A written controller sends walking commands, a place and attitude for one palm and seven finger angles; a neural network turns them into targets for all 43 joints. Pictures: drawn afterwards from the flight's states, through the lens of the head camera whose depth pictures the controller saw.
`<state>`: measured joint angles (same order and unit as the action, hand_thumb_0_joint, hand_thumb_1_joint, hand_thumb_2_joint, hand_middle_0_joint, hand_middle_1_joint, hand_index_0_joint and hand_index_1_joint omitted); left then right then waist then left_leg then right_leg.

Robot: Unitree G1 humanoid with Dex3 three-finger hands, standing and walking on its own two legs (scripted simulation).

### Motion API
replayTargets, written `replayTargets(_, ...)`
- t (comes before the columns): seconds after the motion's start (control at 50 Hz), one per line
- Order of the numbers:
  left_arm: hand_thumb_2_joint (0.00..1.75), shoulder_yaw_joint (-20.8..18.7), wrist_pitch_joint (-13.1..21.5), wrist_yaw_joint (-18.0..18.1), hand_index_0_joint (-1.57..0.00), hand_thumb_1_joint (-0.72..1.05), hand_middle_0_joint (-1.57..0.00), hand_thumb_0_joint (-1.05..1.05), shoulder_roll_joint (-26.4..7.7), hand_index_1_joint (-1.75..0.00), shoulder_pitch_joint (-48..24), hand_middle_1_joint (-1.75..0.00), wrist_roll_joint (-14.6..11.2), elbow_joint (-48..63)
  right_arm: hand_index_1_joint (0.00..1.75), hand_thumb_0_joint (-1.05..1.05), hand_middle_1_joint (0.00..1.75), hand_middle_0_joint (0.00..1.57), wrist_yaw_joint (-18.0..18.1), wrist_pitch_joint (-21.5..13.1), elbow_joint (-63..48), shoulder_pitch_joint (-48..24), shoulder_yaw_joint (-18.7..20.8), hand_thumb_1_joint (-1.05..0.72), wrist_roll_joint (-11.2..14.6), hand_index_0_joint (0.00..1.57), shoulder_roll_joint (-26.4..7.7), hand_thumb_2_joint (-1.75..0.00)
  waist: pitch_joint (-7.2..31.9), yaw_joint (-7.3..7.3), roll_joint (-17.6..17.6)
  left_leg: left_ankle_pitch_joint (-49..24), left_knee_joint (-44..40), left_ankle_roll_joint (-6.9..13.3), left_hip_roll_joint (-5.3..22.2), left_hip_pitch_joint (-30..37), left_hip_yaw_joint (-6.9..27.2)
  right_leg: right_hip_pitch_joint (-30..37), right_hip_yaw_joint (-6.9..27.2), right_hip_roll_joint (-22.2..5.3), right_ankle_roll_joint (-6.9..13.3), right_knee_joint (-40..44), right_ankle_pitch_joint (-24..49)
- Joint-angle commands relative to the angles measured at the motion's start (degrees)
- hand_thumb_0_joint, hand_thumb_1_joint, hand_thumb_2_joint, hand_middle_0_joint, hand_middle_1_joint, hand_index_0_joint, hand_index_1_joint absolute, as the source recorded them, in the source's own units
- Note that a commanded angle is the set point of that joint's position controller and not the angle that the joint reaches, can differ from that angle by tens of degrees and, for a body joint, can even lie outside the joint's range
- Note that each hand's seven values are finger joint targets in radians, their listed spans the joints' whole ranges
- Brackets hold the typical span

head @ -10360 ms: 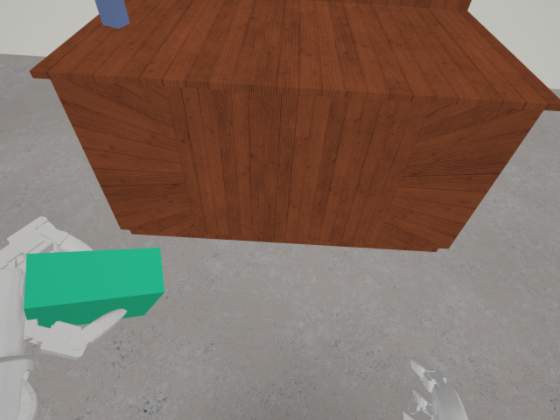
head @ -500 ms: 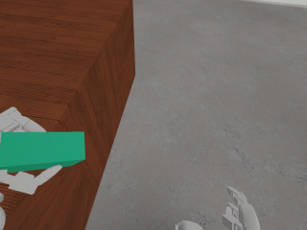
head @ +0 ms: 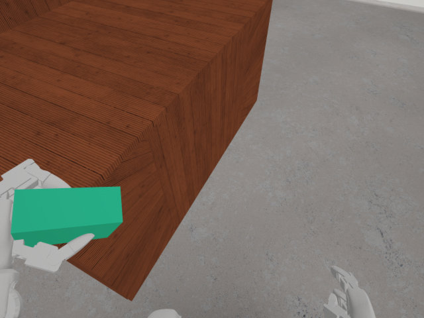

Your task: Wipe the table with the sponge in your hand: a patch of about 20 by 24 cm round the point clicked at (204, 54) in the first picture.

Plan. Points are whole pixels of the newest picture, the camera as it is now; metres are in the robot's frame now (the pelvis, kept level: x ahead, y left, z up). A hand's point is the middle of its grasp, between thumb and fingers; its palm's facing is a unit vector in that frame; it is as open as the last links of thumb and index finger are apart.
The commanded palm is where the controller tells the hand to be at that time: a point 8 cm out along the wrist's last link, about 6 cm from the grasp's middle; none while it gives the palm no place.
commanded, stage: turn to face it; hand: left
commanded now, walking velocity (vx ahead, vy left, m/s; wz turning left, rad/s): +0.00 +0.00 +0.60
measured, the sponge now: (84, 216) +0.23 +0.19 +0.14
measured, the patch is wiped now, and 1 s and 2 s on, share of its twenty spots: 0.00 0.00 0.00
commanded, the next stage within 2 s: take the last steps up to it in 1.00 s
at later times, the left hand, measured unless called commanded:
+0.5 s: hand out of the picture +0.05 +0.28 +0.17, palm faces +0.57 -0.63 -0.53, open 9.5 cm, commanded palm -0.01 +0.30 +0.17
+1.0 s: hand out of the picture -0.11 +0.29 +0.17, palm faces +0.76 -0.50 -0.42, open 9.5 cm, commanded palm -0.18 +0.29 +0.17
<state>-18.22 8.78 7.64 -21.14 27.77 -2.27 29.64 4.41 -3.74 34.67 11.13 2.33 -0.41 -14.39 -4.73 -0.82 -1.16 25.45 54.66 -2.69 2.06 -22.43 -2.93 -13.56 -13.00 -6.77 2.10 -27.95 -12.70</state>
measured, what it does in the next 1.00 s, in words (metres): walks backwards, turning left: left foot, then right foot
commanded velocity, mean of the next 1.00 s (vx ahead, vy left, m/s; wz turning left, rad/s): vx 0.00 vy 0.00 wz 0.49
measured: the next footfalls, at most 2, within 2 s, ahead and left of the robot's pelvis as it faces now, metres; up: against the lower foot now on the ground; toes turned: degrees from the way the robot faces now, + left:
left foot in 0.12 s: -0.02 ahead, +0.15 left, +0.00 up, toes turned +7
right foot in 0.46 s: -0.02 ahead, -0.09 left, +0.00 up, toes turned +13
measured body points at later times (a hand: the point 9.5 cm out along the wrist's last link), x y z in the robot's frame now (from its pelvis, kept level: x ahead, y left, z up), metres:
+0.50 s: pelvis -0.08 -0.01 -0.01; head -0.04 -0.03 +0.43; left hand +0.02 +0.31 +0.20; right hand +0.14 -0.15 -0.13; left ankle -0.06 +0.15 -0.74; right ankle -0.05 -0.10 -0.74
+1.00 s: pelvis -0.17 -0.03 -0.01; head -0.16 +0.00 +0.44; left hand -0.16 +0.31 +0.19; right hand +0.10 -0.15 -0.08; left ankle -0.25 +0.06 -0.74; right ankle -0.09 -0.10 -0.70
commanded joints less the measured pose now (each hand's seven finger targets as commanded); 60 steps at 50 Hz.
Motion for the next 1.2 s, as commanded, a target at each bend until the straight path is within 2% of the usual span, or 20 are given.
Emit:
replayTargets(0.0,1.3,-12.3,4.7,3.7,-1.2,0.1,-1.2,0.0,-12.2,-1.6,-1.2,-1.6,-0.9,16.3,0.3,0.0,0.3,0.2,0.6,-3.7,-10.6,-5.2,1.0,-0.9,-0.7,0.2,-2.4,-0.9,11.8,3.23,-6.5,2.2,-15.8,1.0,0.0,2.0,-2.8,9.3,12.1,-15.0,5.5,6.9,15.4)
replayTargets(0.06,1.3,-11.0,4.7,3.3,-1.2,0.1,-1.2,0.0,-10.2,-1.6,0.1,-1.6,-1.8,15.8,0.3,0.0,0.3,0.2,0.0,-2.6,-10.7,-1.9,1.4,-0.9,-0.4,0.2,-2.8,-0.9,14.4,-0.37,-1.8,-10.6,-31.0,1.5,-2.0,12.2,-2.9,5.8,7.4,-11.4,0.6,-6.6,15.9)
replayTargets(0.08,1.3,-10.5,5.2,3.0,-1.2,0.1,-1.2,0.0,-9.9,-1.6,0.0,-1.6,-2.3,16.5,0.3,0.0,0.3,0.2,-0.1,-2.6,-11.2,-2.0,1.6,-0.9,-0.2,0.2,-4.2,-0.9,13.3,-0.65,6.6,-21.3,-34.1,3.9,3.2,15.5,4.3,-0.6,4.4,-6.4,-2.4,-16.4,9.1)
replayTargets(0.1,1.3,-9.4,6.4,2.4,-1.2,0.1,-1.2,0.0,-9.7,-1.6,-0.3,-1.6,-2.5,18.7,0.3,0.0,0.3,0.2,-0.5,-3.3,-12.0,-2.8,2.1,-0.9,-0.1,0.2,-6.1,-0.9,10.5,-0.33,21.5,-49.3,-35.2,10.0,16.0,20.6,22.1,-15.6,3.6,1.3,-6.5,-27.3,-15.6)
replayTargets(0.12,1.3,-10.5,7.5,1.7,-1.2,0.1,-1.2,0.0,-11.4,-1.6,-1.0,-1.6,-0.4,17.8,0.3,0.0,0.3,0.2,-1.4,-4.1,-10.3,-1.3,2.1,-0.9,0.0,0.2,-4.9,-0.9,8.8,0.28,19.9,-60.1,-33.9,13.6,20.4,21.5,27.4,-21.2,7.2,2.0,-5.7,-34.2,-25.9)
replayTargets(0.16,1.3,-11.2,7.6,0.2,-1.2,0.1,-1.2,0.0,-12.3,-1.6,-0.3,-1.6,-0.1,14.9,0.3,0.0,0.3,0.2,-2.1,-5.1,-10.1,-2.8,2.4,-0.9,0.5,0.2,-5.4,-0.9,7.8,-0.15,15.4,-48.0,-33.6,15.5,17.9,15.2,25.5,-22.3,11.8,0.3,-6.2,-37.3,-19.1)
replayTargets(0.22,1.3,-9.2,7.8,0.3,-1.2,0.1,-1.2,0.0,-11.0,-1.6,-3.3,-1.6,0.0,21.3,0.3,0.0,0.3,0.2,-3.1,-6.6,-8.5,-2.4,2.2,-0.9,1.4,0.2,-4.8,-0.9,6.9,0.47,16.6,-40.2,-33.5,11.1,9.3,11.0,13.5,-14.9,8.6,3.0,-6.9,-29.4,-9.9)
replayTargets(0.36,1.3,-9.5,4.7,0.4,-1.2,0.1,-1.2,0.0,-10.2,-1.6,-0.8,-1.6,-1.9,15.1,0.3,0.0,0.3,0.2,-2.6,-7.3,-7.1,-1.7,1.2,-0.9,0.8,0.2,-4.3,-0.9,9.6,0.4,14.7,-31.7,-32.7,11.5,9.8,9.4,21.4,-3.5,9.0,7.9,-7.3,-11.6,-13.5)
replayTargets(0.42,1.3,-9.9,3.3,0.2,-1.2,0.1,-1.2,0.0,-10.0,-1.6,-2.0,-1.6,-1.9,9.9,0.3,0.0,0.3,0.2,-2.4,-6.3,-6.7,-2.7,0.7,-0.9,1.1,0.2,-3.8,-0.9,9.7,1.58,9.6,-23.6,-28.6,9.0,7.5,5.1,20.6,6.2,9.8,7.3,-6.8,4.3,-3.3)
replayTargets(0.44,1.3,-9.2,2.9,0.2,-1.2,0.1,-1.2,0.0,-9.9,-1.6,-3.4,-1.6,-1.5,8.5,0.3,0.0,0.3,0.2,-2.5,-5.7,-7.1,-3.1,0.3,-0.9,1.5,0.2,-2.9,-0.9,10.3,1.82,3.4,-13.9,-22.5,6.6,4.3,1.4,17.5,9.9,13.8,2.0,-4.5,11.2,0.9)
replayTargets(0.46,1.3,-10.3,2.2,0.8,-1.2,0.1,-1.2,0.0,-12.8,-1.6,-4.3,-1.6,-0.8,7.4,0.3,0.0,0.3,0.2,-2.5,-5.1,-8.2,-3.0,0.2,-0.9,1.6,0.2,-1.7,-0.9,9.6,1.24,-12.2,1.8,-9.1,2.1,-3.6,-9.1,8.1,14.0,29.4,-11.9,1.2,14.5,3.2)
replayTargets(0.48,1.3,-10.8,2.0,1.2,-1.2,0.1,-1.2,0.0,-13.5,-1.6,-7.4,-1.6,-1.9,7.3,0.3,0.0,0.3,0.2,-2.0,-5.4,-8.6,-4.0,0.7,-0.9,1.7,0.2,-2.8,-0.9,7.4,1.28,-15.0,6.1,7.0,0.3,-5.1,-10.0,6.1,6.7,34.3,-19.3,4.6,14.7,9.5)
replayTargets(0.58,1.3,-9.4,3.2,1.1,-1.2,0.1,-1.2,0.0,-11.2,-1.6,-4.4,-1.6,-0.7,5.9,0.3,0.0,0.3,0.2,-1.5,-3.4,-7.9,-7.9,-0.3,-0.9,0.8,0.2,-1.8,-0.9,7.3,0.93,-6.2,-3.1,18.8,-1.6,-2.7,-9.1,3.6,3.9,13.3,-10.7,2.9,10.8,14.4)
replayTargets(0.76,1.3,-12.7,4.8,4.3,-1.2,0.1,-1.2,0.0,-12.2,-1.6,0.3,-1.6,-0.8,16.8,0.3,0.0,0.3,0.2,-0.3,-3.4,-10.9,-5.4,0.9,-0.9,-0.4,0.2,-2.3,-0.9,13.9,3.04,-8.7,3.4,-13.9,0.8,-0.9,0.8,-2.6,13.5,13.6,-14.1,6.2,5.1,27.6)
replayTargets(0.84,1.3,-10.4,4.5,4.2,-1.2,0.1,-1.2,0.0,-8.8,-1.6,1.9,-1.6,-1.4,16.3,0.3,0.0,0.3,0.2,-0.9,-1.8,-10.9,-1.9,1.6,-0.9,-0.2,0.2,-3.0,-0.9,16.0,-0.59,-3.6,-12.9,-31.1,1.3,-1.7,13.7,-3.0,7.1,8.6,-10.3,0.9,-7.1,23.3)
replayTargets(0.86,1.3,-10.1,5.1,3.9,-1.2,0.1,-1.2,0.0,-8.8,-1.6,0.9,-1.6,-1.7,17.7,0.3,0.0,0.3,0.2,-0.9,-1.8,-11.3,-2.0,1.8,-0.9,-0.1,0.2,-4.4,-0.9,14.9,-1.06,4.3,-22.9,-33.2,3.3,4.2,17.6,3.9,-0.1,5.6,-5.9,-1.7,-14.9,12.4)
replayTargets(0.88,1.3,-9.8,6.3,3.5,-1.2,0.1,-1.2,0.0,-9.3,-1.6,0.7,-1.6,-1.9,19.6,0.3,0.0,0.3,0.2,-1.2,-2.4,-12.1,-3.2,2.1,-0.9,0.0,0.2,-6.0,-0.9,11.6,-0.21,18.5,-47.5,-34.6,9.0,16.4,21.3,19.0,-13.6,4.6,1.0,-5.4,-23.5,-12.6)
replayTargets(0.9,1.3,-10.7,7.1,2.9,-1.2,0.1,-1.2,0.0,-10.9,-1.6,1.3,-1.6,-0.5,18.3,0.3,0.0,0.3,0.2,-1.9,-3.0,-11.1,-1.9,2.1,-0.9,0.4,0.2,-5.4,-0.9,10.6,0.7,18.1,-59.0,-33.3,13.2,21.1,21.3,22.9,-18.0,8.1,2.4,-4.8,-30.0,-24.9)
replayTargets(1.02,1.3,-6.8,6.4,1.5,-1.2,0.1,-1.2,0.0,-8.7,-1.6,-5.9,-1.6,0.4,20.2,0.3,0.0,0.3,0.2,-3.5,-5.8,-8.6,-2.7,1.2,-0.9,1.4,0.2,-4.6,-0.9,5.6,0.45,17.3,-40.5,-33.5,10.1,10.6,11.2,8.9,-11.6,7.6,4.3,-6.0,-25.8,-9.3)
replayTargets(1.18,1.3,-6.9,4.1,1.4,-1.2,0.1,-1.2,0.0,-9.3,-1.6,-9.1,-1.6,-0.1,9.7,0.3,0.0,0.3,0.2,-2.6,-5.3,-6.7,-4.5,-0.2,-0.9,0.8,0.2,-3.5,-0.9,7.5,1.3,11.4,-0.5,-37.7,10.2,12.0,4.8,14.5,4.2,6.4,8.0,-5.1,-4.7,-13.1)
